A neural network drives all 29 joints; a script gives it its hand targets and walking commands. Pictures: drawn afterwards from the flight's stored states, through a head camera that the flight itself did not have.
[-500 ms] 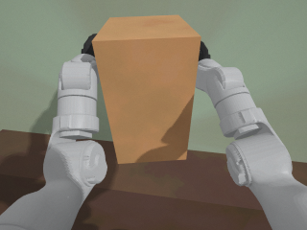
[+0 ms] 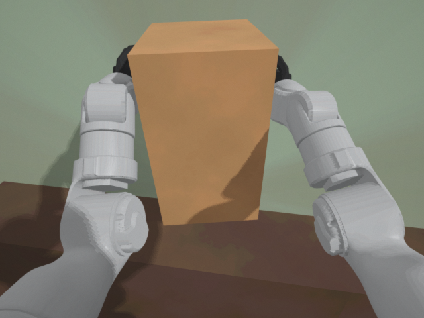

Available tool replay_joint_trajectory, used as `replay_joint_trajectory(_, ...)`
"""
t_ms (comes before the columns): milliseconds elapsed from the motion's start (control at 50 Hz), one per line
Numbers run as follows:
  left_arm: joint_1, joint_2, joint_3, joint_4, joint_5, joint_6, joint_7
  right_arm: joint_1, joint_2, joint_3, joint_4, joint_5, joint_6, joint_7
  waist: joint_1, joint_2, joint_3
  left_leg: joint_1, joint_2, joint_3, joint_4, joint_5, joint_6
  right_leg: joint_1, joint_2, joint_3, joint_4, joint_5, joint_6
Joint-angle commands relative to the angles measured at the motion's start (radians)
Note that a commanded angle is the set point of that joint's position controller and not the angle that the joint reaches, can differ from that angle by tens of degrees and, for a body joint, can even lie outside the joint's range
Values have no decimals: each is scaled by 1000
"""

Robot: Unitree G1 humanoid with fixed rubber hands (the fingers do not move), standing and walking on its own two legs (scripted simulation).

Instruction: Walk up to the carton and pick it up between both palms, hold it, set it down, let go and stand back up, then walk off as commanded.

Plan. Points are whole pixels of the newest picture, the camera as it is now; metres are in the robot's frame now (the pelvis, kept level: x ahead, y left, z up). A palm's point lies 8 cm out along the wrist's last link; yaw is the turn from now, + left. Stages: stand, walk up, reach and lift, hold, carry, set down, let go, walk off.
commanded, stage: hold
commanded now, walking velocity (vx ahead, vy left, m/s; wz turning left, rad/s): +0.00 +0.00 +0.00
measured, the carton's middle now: (205, 122) +0.35 -0.01 +0.28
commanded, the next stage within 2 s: set down in 1.38 s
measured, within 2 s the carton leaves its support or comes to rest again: neither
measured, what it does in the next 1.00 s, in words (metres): stands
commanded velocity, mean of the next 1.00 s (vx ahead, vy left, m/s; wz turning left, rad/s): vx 0.00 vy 0.00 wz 0.00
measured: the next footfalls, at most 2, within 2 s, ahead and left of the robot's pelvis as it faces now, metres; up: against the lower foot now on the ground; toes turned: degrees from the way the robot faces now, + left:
none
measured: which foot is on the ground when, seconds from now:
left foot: down 0.00-1.00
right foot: down 0.00-1.00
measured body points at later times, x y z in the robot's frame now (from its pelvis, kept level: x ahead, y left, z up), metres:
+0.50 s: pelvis +0.00 +0.00 +0.00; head -0.10 +0.01 +0.44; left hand +0.39 +0.12 +0.34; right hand +0.37 -0.14 +0.33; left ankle +0.00 +0.15 -0.75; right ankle +0.02 -0.13 -0.75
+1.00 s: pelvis +0.00 +0.00 +0.00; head -0.10 +0.01 +0.44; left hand +0.39 +0.13 +0.34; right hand +0.37 -0.14 +0.33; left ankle +0.00 +0.14 -0.75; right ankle +0.02 -0.13 -0.75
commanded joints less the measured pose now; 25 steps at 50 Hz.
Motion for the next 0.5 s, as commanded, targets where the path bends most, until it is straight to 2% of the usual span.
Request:
replay_joint_trajectory(0, -708, -613, -270, -3, -144, -52, -146, -829, 656, 98, -255, 146, -21, 125, -23, 25, -204, -89, -84, 93, -63, 147, -28, 156, 74, -16, 2, 107, 31)
replay_joint_trajectory(20, -700, -602, -250, -1, -134, -54, -148, -856, 669, 114, -285, 140, -31, 134, 3, 30, -214, -110, -82, 97, -79, 116, -17, 178, 75, -18, 7, 87, 30)
replay_joint_trajectory(40, -682, -613, -250, -15, -136, -57, -145, -868, 689, 122, -311, 148, -38, 135, 22, 32, -264, -109, -75, 93, -69, 151, -15, 194, 77, -23, 19, 116, 30)
replay_joint_trajectory(60, -677, -620, -276, -61, -154, -62, -137, -865, 697, 150, -349, 171, -41, 133, 24, 18, -354, -75, -74, 88, -53, 216, -18, 227, 82, -20, 29, 180, 32)
replay_joint_trajectory(80, -685, -625, -261, -33, -147, -58, -130, -860, 678, 139, -299, 171, -32, 131, 27, 24, -297, -77, -78, 85, -47, 214, -26, 189, 79, -20, 19, 160, 26)
replay_joint_trajectory(100, -706, -628, -288, -54, -161, -61, -130, -851, 683, 141, -300, 161, -34, 130, 3, 23, -297, -62, -82, 87, -37, 230, -35, 190, 79, -22, 20, 170, 25)
replay_joint_trajectory(120, -716, -633, -288, -65, -167, -64, -133, -879, 680, 132, -332, 167, -40, 128, -3, 23, -301, -62, -85, 89, -37, 202, -32, 180, 73, -18, 11, 145, 31)
replay_joint_trajectory(140, -696, -626, -270, -49, -151, -62, -132, -872, 690, 136, -314, 159, -35, 127, 7, 12, -278, -72, -85, 92, -44, 178, -22, 160, 72, -21, 6, 129, 33)
replay_joint_trajectory(160, -685, -606, -255, 0, -145, -56, -141, -841, 675, 107, -269, 136, -29, 126, -9, 22, -225, -92, -85, 93, -63, 132, -20, 157, 65, -12, -4, 102, 30)
replay_joint_trajectory(180, -690, -619, -280, -28, -160, -63, -142, -835, 689, 124, -302, 141, -36, 126, -13, 5, -281, -75, -84, 97, -64, 158, -19, 175, 67, -11, 6, 135, 35)
replay_joint_trajectory(200, -695, -625, -294, -32, -164, -64, -144, -836, 680, 107, -290, 141, -34, 125, -18, 38, -279, -82, -83, 92, -59, 146, -28, 166, 69, -19, 8, 124, 33)
replay_joint_trajectory(220, -725, -627, -289, -50, -164, -66, -144, -826, 679, 98, -279, 143, -30, 128, -20, 41, -289, -72, -83, 84, -61, 164, -26, 162, 70, -16, 12, 127, 33)
replay_joint_trajectory(260, -698, -609, -262, -23, -145, -62, -143, -842, 686, 120, -279, 134, -34, 131, 2, 25, -268, -84, -81, 89, -58, 165, -23, 185, 71, -20, 13, 122, 29)
replay_joint_trajectory(280, -692, -600, -239, 42, -136, -56, -149, -840, 657, 91, -247, 125, -27, 130, -10, 20, -196, -121, -83, 93, -83, 96, -13, 167, 69, -12, 0, 70, 32)
replay_joint_trajectory(300, -685, -599, -235, 13, -129, -58, -147, -866, 677, 122, -286, 135, -36, 138, 11, 25, -246, -116, -80, 97, -81, 115, -12, 193, 75, -16, 9, 94, 33)
replay_joint_trajectory(320, -674, -623, -281, -31, -158, -64, -149, -839, 674, 109, -305, 134, -36, 129, -15, 14, -308, -81, -82, 95, -64, 173, -22, 192, 75, -15, 13, 146, 30)
replay_joint_trajectory(340, -729, -626, -293, -72, -163, -72, -139, -855, 679, 120, -298, 145, -38, 131, -13, 48, -322, -47, -83, 94, -48, 211, -32, 181, 74, -17, 16, 165, 25)
replay_joint_trajectory(360, -703, -620, -259, -20, -146, -63, -138, -855, 665, 113, -277, 148, -32, 129, 4, 34, -252, -79, -87, 95, -53, 168, -28, 147, 75, -19, 2, 105, 28)
replay_joint_trajectory(380, -709, -617, -244, 46, -134, -62, -143, -871, 665, 91, -255, 138, -33, 132, -3, 31, -212, -113, -80, 91, -72, 95, -19, 138, 75, -18, 0, 47, 28)
replay_joint_trajectory(400, -685, -608, -241, 31, -137, -65, -141, -855, 676, 107, -285, 130, -37, 139, 11, 22, -257, -109, -75, 95, -84, 93, -10, 166, 75, -18, 4, 59, 30)
replay_joint_trajectory(420, -697, -601, -235, 25, -141, -67, -141, -854, 669, 105, -254, 134, -33, 137, 9, 12, -246, -113, -77, 100, -72, 123, -18, 159, 68, -16, 9, 86, 27)
replay_joint_trajectory(440, -687, -627, -257, -4, -156, -67, -138, -879, 671, 118, -297, 151, -42, 140, 10, 34, -291, -107, -75, 93, -74, 130, -16, 176, 79, -22, 12, 93, 28)
replay_joint_trajectory(460, -721, -617, -258, -8, -155, -74, -136, -859, 674, 92, -270, 131, -38, 137, 4, 39, -282, -104, -78, 96, -68, 123, -19, 157, 69, -16, 10, 83, 31)
replay_joint_trajectory(480, -731, -620, -266, -14, -163, -74, -135, -864, 685, 101, -287, 137, -38, 135, -7, 16, -317, -95, -79, 96, -61, 131, -17, 169, 75, -20, 14, 100, 36)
